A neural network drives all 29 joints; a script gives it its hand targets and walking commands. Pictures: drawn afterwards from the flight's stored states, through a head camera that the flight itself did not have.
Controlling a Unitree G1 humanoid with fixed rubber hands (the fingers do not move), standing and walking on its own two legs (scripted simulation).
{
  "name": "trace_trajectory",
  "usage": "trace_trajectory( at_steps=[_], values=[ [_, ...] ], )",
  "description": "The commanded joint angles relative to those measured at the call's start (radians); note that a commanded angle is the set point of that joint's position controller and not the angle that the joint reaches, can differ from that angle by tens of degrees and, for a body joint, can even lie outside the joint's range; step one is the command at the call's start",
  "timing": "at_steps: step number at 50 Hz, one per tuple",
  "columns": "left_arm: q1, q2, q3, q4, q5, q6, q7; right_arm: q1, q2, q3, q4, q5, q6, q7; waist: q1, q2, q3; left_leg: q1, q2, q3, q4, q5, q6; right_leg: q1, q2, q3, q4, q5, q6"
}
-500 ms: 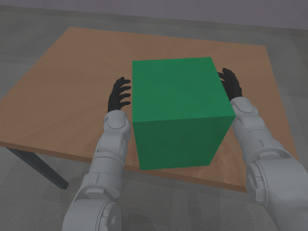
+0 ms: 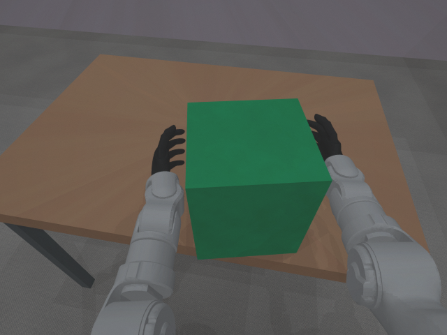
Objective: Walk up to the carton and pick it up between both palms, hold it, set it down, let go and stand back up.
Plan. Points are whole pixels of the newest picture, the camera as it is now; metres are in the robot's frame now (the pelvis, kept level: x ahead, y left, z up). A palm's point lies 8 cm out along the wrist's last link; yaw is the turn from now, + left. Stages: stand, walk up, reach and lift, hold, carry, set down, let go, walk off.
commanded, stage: reach and lift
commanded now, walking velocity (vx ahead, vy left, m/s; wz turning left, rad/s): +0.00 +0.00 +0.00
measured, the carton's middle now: (245, 182) +0.42 +0.01 +0.04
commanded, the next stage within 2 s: none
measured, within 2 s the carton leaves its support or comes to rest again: leaves its support in 0.12 s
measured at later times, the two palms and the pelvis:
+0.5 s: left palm (149, 161) +0.37 +0.17 +0.13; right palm (325, 148) +0.43 -0.12 +0.13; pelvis -0.01 +0.00 +0.00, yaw +0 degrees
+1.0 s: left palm (140, 143) +0.37 +0.17 +0.18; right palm (336, 132) +0.41 -0.12 +0.19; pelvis -0.01 +0.00 +0.00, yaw +0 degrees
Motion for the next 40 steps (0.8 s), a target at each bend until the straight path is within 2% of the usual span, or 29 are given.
trace_trajectory(
  at_steps=[1,2,3,6,7,8,9,10,11,12,13,15,16,17,19,20,21,22,23,25,27,28,29,31,32,35,37,38,40],
  values=[
    [-0.566,-0.563,-0.388,-0.126,-0.102,-0.018,-0.083,-0.546,0.634,0.191,-0.34,-0.033,-0.042,0.069,-0.031,-0.097,-0.609,0.447,-0.039,0.046,0.07,0.418,0.017,0.235,0.055,-0.099,-0.007,0.415,0.042],
    [-0.582,-0.568,-0.403,-0.121,-0.118,-0.016,-0.078,-0.596,0.645,0.206,-0.37,-0.007,-0.043,0.067,-0.011,-0.095,-0.619,0.43,-0.04,0.051,0.078,0.412,0.018,0.227,0.052,-0.086,-0.012,0.41,0.04],
    [-0.614,-0.544,-0.394,-0.129,-0.112,-0.011,-0.077,-0.558,0.635,0.201,-0.306,-0.019,-0.024,0.068,-0.033,-0.084,-0.59,0.429,-0.046,0.039,0.063,0.351,0.024,0.233,0.047,-0.088,-0.019,0.361,0.037],
    [-0.612,-0.511,-0.357,-0.076,-0.094,0.026,-0.103,-0.581,0.653,0.192,-0.321,-0.009,0.005,0.052,-0.02,-0.139,-0.5,0.365,-0.054,0.046,0.038,0.258,0.042,0.283,0.03,-0.075,-0.019,0.36,0.057],
    [-0.639,-0.535,-0.419,-0.149,-0.136,0.023,-0.098,-0.582,0.648,0.182,-0.347,-0.013,0.0,0.051,-0.051,-0.112,-0.544,0.394,-0.054,0.051,0.042,0.284,0.036,0.255,0.041,-0.086,-0.015,0.337,0.061],
    [-0.624,-0.496,-0.369,-0.096,-0.115,0.031,-0.107,-0.539,0.658,0.176,-0.301,-0.019,0.018,0.044,-0.04,-0.126,-0.476,0.381,-0.058,0.054,0.036,0.25,0.044,0.267,0.028,-0.066,-0.023,0.33,0.063],
    [-0.659,-0.523,-0.413,-0.142,-0.137,0.034,-0.105,-0.569,0.674,0.204,-0.351,-0.003,0.017,0.049,-0.048,-0.098,-0.52,0.388,-0.06,0.05,0.043,0.252,0.037,0.271,0.034,-0.073,-0.025,0.306,0.056],
    [-0.672,-0.509,-0.399,-0.135,-0.13,0.03,-0.106,-0.601,0.679,0.196,-0.371,-0.005,0.016,0.05,-0.028,-0.097,-0.519,0.373,-0.058,0.051,0.042,0.257,0.033,0.272,0.026,-0.063,-0.016,0.315,0.061],
    [-0.636,-0.519,-0.394,-0.088,-0.127,0.051,-0.108,-0.618,0.658,0.189,-0.377,0.002,0.024,0.042,-0.046,-0.094,-0.517,0.386,-0.058,0.046,0.042,0.251,0.033,0.259,0.035,-0.074,-0.031,0.299,0.052],
    [-0.654,-0.497,-0.392,-0.093,-0.126,0.057,-0.109,-0.599,0.656,0.172,-0.331,-0.003,0.039,0.042,-0.045,-0.091,-0.49,0.383,-0.057,0.048,0.041,0.24,0.036,0.242,0.032,-0.073,-0.033,0.273,0.052],
    [-0.717,-0.522,-0.423,-0.138,-0.153,0.046,-0.105,-0.656,0.708,0.2,-0.388,0.008,0.028,0.039,-0.025,-0.102,-0.548,0.383,-0.061,0.045,0.054,0.26,0.032,0.253,0.023,-0.064,-0.028,0.307,0.057],
    [-0.695,-0.5,-0.446,-0.163,-0.165,0.06,-0.104,-0.612,0.725,0.237,-0.395,0.04,0.055,0.03,-0.024,-0.1,-0.55,0.385,-0.07,0.055,0.046,0.264,0.033,0.282,0.031,-0.061,-0.02,0.337,0.068],
    [-0.659,-0.485,-0.383,-0.08,-0.143,0.074,-0.114,-0.604,0.71,0.222,-0.336,0.037,0.069,0.033,-0.025,-0.115,-0.48,0.368,-0.067,0.05,0.036,0.218,0.045,0.274,0.027,-0.056,-0.035,0.28,0.059],
    [-0.649,-0.521,-0.442,-0.141,-0.161,0.087,-0.115,-0.607,0.713,0.237,-0.409,0.051,0.06,0.026,-0.056,-0.093,-0.539,0.396,-0.067,0.041,0.047,0.269,0.032,0.285,0.037,-0.066,-0.029,0.314,0.055],
    [-0.674,-0.511,-0.453,-0.184,-0.163,0.1,-0.124,-0.53,0.703,0.222,-0.35,0.047,0.078,0.013,-0.076,-0.066,-0.512,0.416,-0.067,0.039,0.055,0.286,0.021,0.303,0.027,-0.054,-0.028,0.341,0.059],
    [-0.63,-0.507,-0.417,-0.132,-0.147,0.108,-0.135,-0.566,0.711,0.239,-0.389,0.048,0.08,0.006,-0.062,-0.088,-0.496,0.408,-0.071,0.043,0.051,0.27,0.03,0.306,0.026,-0.06,-0.024,0.352,0.071],
    [-0.636,-0.479,-0.392,-0.072,-0.139,0.126,-0.15,-0.574,0.694,0.217,-0.361,0.051,0.098,-0.002,-0.074,-0.091,-0.435,0.386,-0.074,0.045,0.038,0.203,0.041,0.299,0.017,-0.06,-0.038,0.304,0.072],
    [-0.68,-0.485,-0.43,-0.155,-0.172,0.119,-0.154,-0.65,0.74,0.261,-0.481,0.072,0.084,-0.002,-0.049,-0.12,-0.499,0.373,-0.081,0.046,0.049,0.236,0.044,0.341,0.018,-0.053,-0.023,0.366,0.079],
    [-0.66,-0.485,-0.418,-0.116,-0.156,0.122,-0.16,-0.603,0.735,0.234,-0.419,0.062,0.094,-0.008,-0.065,-0.086,-0.474,0.366,-0.079,0.043,0.048,0.228,0.033,0.34,0.018,-0.047,-0.022,0.374,0.073],
    [-0.672,-0.485,-0.432,-0.134,-0.176,0.13,-0.162,-0.619,0.755,0.261,-0.448,0.067,0.103,-0.016,-0.071,-0.107,-0.495,0.373,-0.082,0.039,0.046,0.24,0.038,0.349,0.023,-0.054,-0.02,0.365,0.076],
    [-0.708,-0.463,-0.41,-0.124,-0.159,0.137,-0.164,-0.623,0.744,0.242,-0.418,0.065,0.124,-0.015,-0.06,-0.091,-0.444,0.352,-0.082,0.045,0.037,0.187,0.038,0.314,0.021,-0.048,-0.025,0.298,0.078],
    [-0.711,-0.466,-0.425,-0.162,-0.177,0.148,-0.172,-0.674,0.774,0.273,-0.496,0.081,0.114,-0.017,-0.047,-0.086,-0.51,0.347,-0.09,0.049,0.046,0.191,0.046,0.349,0.008,-0.045,-0.019,0.324,0.08],
    [-0.751,-0.444,-0.415,-0.137,-0.171,0.148,-0.174,-0.613,0.765,0.242,-0.397,0.071,0.138,-0.019,-0.085,-0.079,-0.437,0.344,-0.089,0.042,0.028,0.14,0.042,0.331,0.004,-0.045,-0.025,0.293,0.084],
    [-0.711,-0.464,-0.439,-0.17,-0.185,0.175,-0.182,-0.664,0.779,0.277,-0.506,0.104,0.141,-0.033,-0.072,-0.077,-0.486,0.379,-0.093,0.048,0.043,0.197,0.035,0.339,0.02,-0.053,-0.025,0.324,0.082],
    [-0.727,-0.431,-0.414,-0.127,-0.171,0.182,-0.189,-0.661,0.768,0.251,-0.443,0.087,0.161,-0.037,-0.088,-0.07,-0.425,0.36,-0.096,0.041,0.031,0.131,0.042,0.327,0.01,-0.051,-0.039,0.253,0.081],
    [-0.752,-0.438,-0.415,-0.146,-0.175,0.203,-0.197,-0.623,0.764,0.25,-0.407,0.089,0.176,-0.029,-0.089,-0.034,-0.414,0.353,-0.095,0.042,0.031,0.141,0.033,0.329,0.002,-0.045,-0.031,0.238,0.071],
    [-0.739,-0.465,-0.442,-0.196,-0.185,0.21,-0.195,-0.679,0.764,0.263,-0.49,0.11,0.164,-0.034,-0.082,-0.031,-0.467,0.406,-0.094,0.036,0.05,0.217,0.028,0.336,0.014,-0.05,-0.024,0.3,0.079],
    [-0.74,-0.459,-0.453,-0.231,-0.191,0.214,-0.195,-0.647,0.757,0.262,-0.465,0.131,0.173,-0.042,-0.109,0.022,-0.495,0.421,-0.096,0.034,0.059,0.255,0.015,0.345,0.01,-0.045,-0.018,0.342,0.076],
    [-0.724,-0.447,-0.435,-0.213,-0.174,0.23,-0.212,-0.661,0.761,0.287,-0.516,0.125,0.179,-0.053,-0.119,-0.017,-0.493,0.428,-0.1,0.035,0.057,0.233,0.017,0.373,0.011,-0.053,-0.027,0.355,0.079]
  ],
)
